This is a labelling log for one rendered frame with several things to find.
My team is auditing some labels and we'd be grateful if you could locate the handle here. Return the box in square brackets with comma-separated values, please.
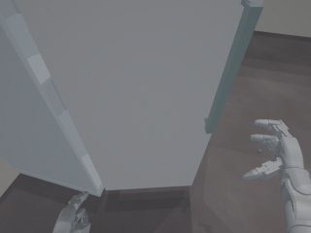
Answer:
[204, 0, 263, 134]

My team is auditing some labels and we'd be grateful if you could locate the fridge door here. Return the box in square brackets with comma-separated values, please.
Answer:
[15, 0, 264, 190]

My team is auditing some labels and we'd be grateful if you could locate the robot left hand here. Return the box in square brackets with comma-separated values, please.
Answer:
[52, 191, 91, 233]

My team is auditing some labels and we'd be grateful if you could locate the robot right hand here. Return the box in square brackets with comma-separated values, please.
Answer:
[242, 119, 304, 181]

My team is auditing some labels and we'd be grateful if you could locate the right robot forearm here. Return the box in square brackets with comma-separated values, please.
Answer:
[279, 167, 311, 233]

